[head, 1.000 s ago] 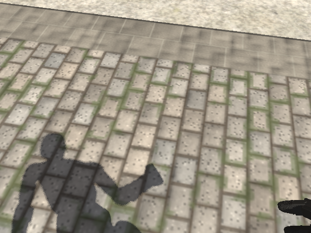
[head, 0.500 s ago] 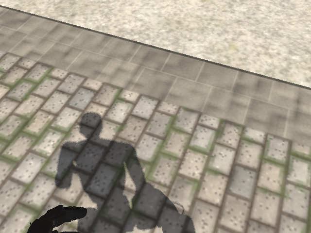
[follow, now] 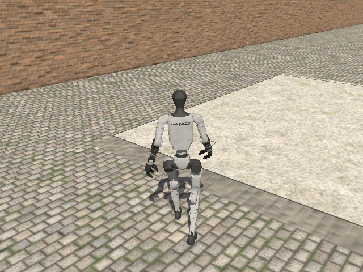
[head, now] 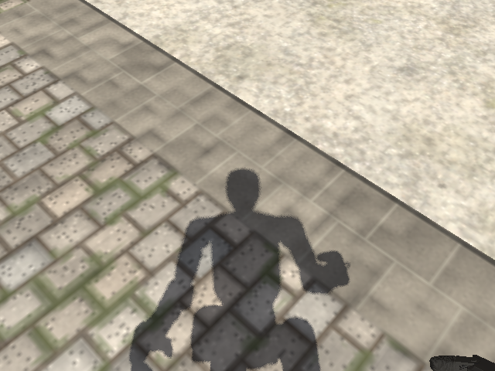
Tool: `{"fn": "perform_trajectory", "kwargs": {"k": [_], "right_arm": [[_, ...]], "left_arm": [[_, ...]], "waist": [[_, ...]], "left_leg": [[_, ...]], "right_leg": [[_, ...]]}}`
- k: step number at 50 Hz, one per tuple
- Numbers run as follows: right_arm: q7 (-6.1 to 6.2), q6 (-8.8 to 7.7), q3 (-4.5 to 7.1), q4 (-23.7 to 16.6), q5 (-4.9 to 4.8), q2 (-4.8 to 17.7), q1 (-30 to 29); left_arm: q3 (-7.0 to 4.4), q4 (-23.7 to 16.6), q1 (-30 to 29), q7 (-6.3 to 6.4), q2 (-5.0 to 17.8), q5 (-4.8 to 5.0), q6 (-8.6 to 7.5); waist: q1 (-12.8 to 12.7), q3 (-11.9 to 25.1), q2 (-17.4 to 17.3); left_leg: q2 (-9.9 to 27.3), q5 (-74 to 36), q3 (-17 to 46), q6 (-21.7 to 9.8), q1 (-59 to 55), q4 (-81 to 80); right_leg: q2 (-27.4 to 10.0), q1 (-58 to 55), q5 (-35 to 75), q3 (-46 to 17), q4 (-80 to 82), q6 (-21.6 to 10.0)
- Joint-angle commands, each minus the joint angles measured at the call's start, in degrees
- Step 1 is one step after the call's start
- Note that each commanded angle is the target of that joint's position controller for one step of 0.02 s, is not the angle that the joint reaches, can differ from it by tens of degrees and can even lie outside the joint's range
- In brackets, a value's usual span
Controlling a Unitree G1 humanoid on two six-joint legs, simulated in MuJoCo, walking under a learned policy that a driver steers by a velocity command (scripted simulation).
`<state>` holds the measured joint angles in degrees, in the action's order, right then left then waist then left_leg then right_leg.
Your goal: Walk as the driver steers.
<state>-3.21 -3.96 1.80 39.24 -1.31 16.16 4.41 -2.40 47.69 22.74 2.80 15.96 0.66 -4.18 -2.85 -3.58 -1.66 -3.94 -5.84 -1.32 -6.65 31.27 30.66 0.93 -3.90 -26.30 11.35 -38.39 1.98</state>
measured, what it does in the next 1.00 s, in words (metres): walks ahead, turning left: right foot, then left foot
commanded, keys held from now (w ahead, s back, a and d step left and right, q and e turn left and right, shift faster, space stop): q+shift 1.00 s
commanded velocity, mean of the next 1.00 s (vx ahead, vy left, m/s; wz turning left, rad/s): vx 0.08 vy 0.00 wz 0.94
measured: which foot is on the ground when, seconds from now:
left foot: down 0.00-0.48, up 0.50-0.94, down 0.96-1.00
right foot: up 0.00-0.46, down 0.48-0.96, up 0.98-1.00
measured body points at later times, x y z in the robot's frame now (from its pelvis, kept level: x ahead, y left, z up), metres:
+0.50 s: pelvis +0.22 -0.04 +0.02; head +0.24 -0.01 +0.47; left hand +0.30 +0.30 -0.05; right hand +0.49 -0.24 -0.05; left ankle +0.18 +0.04 -0.70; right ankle +0.36 -0.10 -0.71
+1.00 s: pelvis +0.22 -0.02 +0.02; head +0.22 +0.04 +0.46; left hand +0.06 +0.27 -0.10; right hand +0.56 -0.03 -0.05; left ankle +0.14 +0.04 -0.71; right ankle +0.35 -0.11 -0.69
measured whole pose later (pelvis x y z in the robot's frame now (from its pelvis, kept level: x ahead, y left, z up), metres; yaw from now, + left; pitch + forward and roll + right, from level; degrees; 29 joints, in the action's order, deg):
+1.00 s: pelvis +0.22 -0.02 +0.02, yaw +58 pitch +2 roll -2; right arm 0.1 4.4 5.6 33.5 -1.1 17.9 9.3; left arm -6.2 39.6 6.4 0.5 18.8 -0.4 0.7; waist -0.9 -4.6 2.8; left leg 1.5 19.4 -0.2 -1.7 20.4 36.2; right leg -7.5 22.3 -25.1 9.2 -44.2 3.8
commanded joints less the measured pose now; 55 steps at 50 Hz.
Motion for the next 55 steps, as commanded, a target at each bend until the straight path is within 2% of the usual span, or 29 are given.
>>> {"fn": "perform_trajectory", "kwargs": {"k": [1, 2, 3, 4, 5, 7, 10, 15, 19, 22, 23, 24, 25, 26, 27, 28, 29, 31, 34, 38, 43, 45, 47, 48, 49, 50, 51, 53, 55], "right_arm": [[2.26, 0.8, 5.1, -0.51, 3.03, 15.78, 18.08], [1.85, 0.66, 5.79, -3.78, 4.09, 16.01, 14.53], [1.82, 0.96, 5.6, -6.41, 2.15, 13.32, 9.32], [1.85, 1.14, 4.86, -6.64, -0.05, 10.65, 6.47], [1.93, 1.21, 4.24, -6.89, -0.77, 9.18, 5.34], [2.57, 1.85, 4.59, -6.6, -0.25, 9.22, 4.83], [4.48, 3.09, 5.5, -5.55, -0.51, 10.78, 7.2], [7.01, 6.36, 6.21, -6.33, -1.23, 11.41, 7.22], [7.18, 6.98, 6.07, -7.32, -0.48, 9.82, 7.9], [6.75, 7.13, 5.93, -9.07, -0.54, 9.32, 5.87], [6.44, 7.26, 5.6, -9.48, -0.84, 8.58, 5.28], [5.93, 7.42, 4.53, -9.25, -0.77, 5.52, 8.36], [5.8, 7.34, 3.74, -8.86, 0.35, 3.55, 12.03], [5.02, 6.67, 5.31, -10.66, -0.41, 9.78, 13.61], [4.84, 6.73, 6.53, -8.96, -0.15, 14.71, 12.12], [4.86, 7.32, 6.96, -7.78, -0.41, 15.55, 10.67], [5.24, 8.19, 6.74, -6.78, -0.36, 14.09, 11.1], [5.25, 8.48, 5.71, -7.68, -0.41, 10.8, 10.34], [5.34, 7.82, 4.69, -9.36, -0.83, 7.72, 6.79], [4.72, 7.49, 4.41, -10.31, -0.22, 6.94, 4.32], [3.35, 8.04, 4.63, -9.63, -0.23, 6.74, 4.37], [2.66, 8.69, 5.12, -9.59, -0.31, 7.1, 4.69], [2.65, 8.97, 6.23, -7.7, -0.5, 7.84, 9.5], [3.43, 8.78, 7.94, -6.15, -0.53, 12.05, 14.78], [4.5, 8.23, 9.56, -7.27, -0.41, 20.82, 15.6], [3.93, 6.3, 9.03, -9.07, 2.42, 18.86, 13.39], [3.68, 5.03, 8.3, -8.7, 2.66, 17.04, 10.98], [4.51, 4.8, 6.9, -8.96, -0.02, 12.92, 5.43], [5.4, 5.35, 6.0, -9.74, 0.13, 11.37, 2.9]], "left_arm": [[0.37, -10.41, -0.32, -0.85, 1.06, -1.41, -0.85], [0.41, -12.07, 1.8, -1.58, 5.81, -0.18, -1.79], [-0.38, -13.24, -4.55, -1.51, 9.73, -0.11, -2.0], [-0.86, -13.76, -8.73, -0.98, 9.73, -0.72, -1.44], [-0.94, -14.18, -10.31, -0.51, 9.35, -1.43, -0.65], [-1.28, -15.4, -11.92, -0.48, 9.08, -1.87, 0.58], [-0.67, -16.8, -15.92, -0.52, 5.54, -2.37, 0.85], [-1.24, -18.21, -22.76, -0.44, 5.16, -1.09, 1.77], [-1.83, -18.61, -26.85, -0.77, 5.62, -1.03, 0.67], [-2.83, -17.11, -24.9, -1.46, 6.86, -0.87, -0.26], [-3.05, -16.06, -22.92, -1.67, 6.52, -0.71, -0.39], [-3.1, -15.65, -22.02, -1.56, 6.56, -1.06, -0.08], [-3.3, -17.2, -20.62, -1.13, 8.5, -1.66, 0.95], [-3.8, -16.23, -17.19, -1.26, 9.72, -3.2, 1.24], [-3.72, -17.17, -19.02, -1.0, 7.29, -2.43, 1.4], [-3.08, -17.58, -20.63, -0.53, 5.04, -2.13, 1.9], [-2.64, -18.22, -21.36, -0.05, 4.68, -1.81, 2.65], [-2.63, -17.86, -21.95, 0.49, 6.01, -1.99, 3.39], [-3.14, -16.13, -18.33, 0.56, 6.92, -2.61, 3.92], [-4.26, -14.54, -17.13, 0.01, 8.85, -2.15, 4.26], [-5.31, -13.11, -18.46, -1.38, 10.57, -0.98, 4.19], [-5.66, -12.28, -17.82, -1.89, 10.92, -0.01, 3.89], [-5.48, -11.18, -17.14, -2.03, 9.28, 0.95, 3.85], [-4.89, -10.12, -14.32, -2.52, 6.56, 0.44, 3.91], [-3.75, -14.17, -14.89, -2.96, 3.75, -2.29, 4.0], [-4.12, -16.29, -22.42, -2.18, 5.37, -2.51, 3.48], [-4.57, -16.81, -24.98, -1.65, 7.19, -1.25, 3.42], [-5.19, -15.09, -22.43, -0.44, 8.15, -1.49, 3.53], [-5.29, -14.44, -20.18, -0.54, 7.74, -1.91, 3.52]], "waist": [[3.58, 17.08, -16.59], [5.17, 30.8, -10.01], [5.26, 25.89, 0.26], [2.99, 17.9, 7.54], [1.49, 14.31, 8.88], [-0.11, 9.14, 4.29], [0.63, 10.25, 3.46], [2.78, 13.47, -2.01], [4.7, 11.13, -5.77], [3.95, 10.74, -6.79], [2.93, 10.64, -4.95], [4.1, 12.94, 2.23], [5.24, 14.56, 10.54], [6.46, 16.76, 20.03], [5.18, 12.99, 14.58], [4.45, 9.6, 10.01], [4.84, 8.49, 6.48], [4.53, 4.98, 6.31], [2.0, 6.45, 9.47], [0.85, 9.05, 9.54], [1.59, 8.96, 11.1], [2.25, 9.14, 11.08], [5.08, 9.84, 8.84], [6.49, 9.24, -0.41], [3.01, 8.25, -20.28], [7.6, 13.69, -13.71], [6.58, 11.32, -8.76], [3.24, 8.21, -5.06], [1.38, 9.34, -6.29]], "left_leg": [[16.7, -45.66, 34.62, -17.23, -50.0, 2.62], [22.84, -26.74, 46.65, -23.35, -55.12, -5.78], [19.06, -8.97, 44.63, -20.56, -47.57, -9.18], [15.21, 0.05, 40.65, -16.79, -37.61, -11.25], [13.12, -0.92, 38.36, -14.97, -30.01, -12.66], [8.89, -10.52, 32.29, -12.77, -20.36, -12.99], [5.04, -20.97, 28.08, -9.81, -17.23, -10.04], [1.75, -9.46, 29.99, -2.36, -18.96, -7.17], [2.55, -3.86, 35.83, -1.97, -22.75, -4.57], [2.14, -0.39, 39.37, -1.09, -22.96, -0.81], [-0.21, 7.8, 37.93, 0.15, -20.18, 2.66], [-4.1, 29.9, 32.91, 2.27, -13.24, 11.38], [-9.95, 46.86, 23.43, 4.6, -2.98, 23.81], [-7.81, 47.02, 19.85, 7.41, 3.46, 33.34], [-3.1, 41.22, 16.95, 10.22, 4.95, 38.82], [-1.45, 35.94, 15.48, 11.15, 5.9, 41.23], [-0.45, 32.77, 13.8, 11.63, 5.39, 44.02], [1.46, 28.4, 8.44, 11.86, 5.52, 45.6], [5.36, 25.93, 4.63, 12.83, 7.66, 39.46], [9.23, 25.38, 3.59, 12.99, 5.57, 31.19], [8.87, 24.34, -0.81, 10.22, -5.1, 17.37], [8.12, 24.05, -2.15, 8.3, -8.81, 10.39], [5.59, 17.79, -2.83, 4.7, -19.18, -1.14], [8.53, 6.15, 5.78, 0.79, -29.67, -8.08], [22.8, -15.07, 29.63, -8.87, -38.02, -6.42], [24.78, -7.92, 34.38, -15.05, -33.07, -9.56], [21.96, -0.28, 29.93, -12.45, -31.14, -11.43], [17.9, 4.44, 25.03, -7.05, -27.79, -11.04], [14.73, 0.68, 22.47, -5.93, -23.41, -10.18]], "right_leg": [[7.55, 41.89, -14.84, -11.47, -54.43, 4.57], [5.46, 45.03, -9.54, -21.5, -58.89, 3.04], [2.79, 44.79, -4.08, -21.99, -52.16, 0.94], [1.01, 44.24, -1.3, -21.17, -46.59, 0.82], [0.26, 41.67, -0.27, -21.13, -42.5, 1.18], [-0.16, 37.83, -0.01, -20.46, -34.8, 2.15], [1.75, 36.83, 4.05, -18.77, -22.94, 3.48], [4.57, 34.96, 14.84, -20.05, -8.92, 4.39], [4.76, 34.73, 15.22, -22.69, -0.41, 3.62], [3.79, 27.35, 16.56, -23.48, 9.96, 1.97], [2.22, 21.12, 22.36, -22.55, 16.66, 0.75], [-5.1, 10.15, 31.34, -25.71, 19.1, -2.94], [-16.43, 1.44, 47.58, -35.09, 14.52, -8.46], [-26.81, 2.38, 45.35, -49.12, 17.61, -17.47], [-24.19, 5.61, 37.38, -46.22, 18.57, -17.95], [-19.28, 8.9, 29.37, -38.07, 18.26, -15.31], [-16.27, 11.47, 23.82, -33.42, 18.45, -13.08], [-13.56, 16.78, 25.48, -25.94, 20.59, -12.67], [-13.55, 11.76, 28.65, -20.06, 22.02, -14.2], [-17.16, 7.9, 28.79, -16.64, 22.52, -15.71], [-18.73, 10.9, 26.44, -9.4, 21.78, -13.59], [-20.06, 10.01, 26.35, -8.04, 19.34, -11.93], [-18.41, 14.22, 23.08, -4.11, 11.43, -7.07], [-13.61, 24.42, 13.89, -0.04, -0.67, -2.25], [-4.71, 45.54, -12.72, 1.17, -19.92, 3.61], [-2.12, 49.13, -11.99, -11.94, -28.65, 3.13], [-2.66, 49.66, -6.38, -14.34, -30.04, 1.27], [-3.57, 49.31, 2.73, -15.89, -27.36, 0.26], [-1.6, 43.92, 7.68, -15.45, -27.82, 1.18]]}}
Velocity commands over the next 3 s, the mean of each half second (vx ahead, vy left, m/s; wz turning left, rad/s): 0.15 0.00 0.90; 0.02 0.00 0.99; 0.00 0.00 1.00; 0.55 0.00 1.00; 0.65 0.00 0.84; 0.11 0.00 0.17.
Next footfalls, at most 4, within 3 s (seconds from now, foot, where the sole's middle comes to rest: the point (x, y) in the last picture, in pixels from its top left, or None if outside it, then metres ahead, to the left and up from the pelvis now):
0.48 right None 0.39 -0.08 -0.75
0.96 left None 0.16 0.08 -0.75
1.42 right None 0.37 0.07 -0.75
1.98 left None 0.03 0.18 -0.75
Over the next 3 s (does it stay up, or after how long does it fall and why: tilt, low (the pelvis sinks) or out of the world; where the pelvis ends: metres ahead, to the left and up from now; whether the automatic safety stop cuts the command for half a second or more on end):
stays up -0.21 0.53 0.03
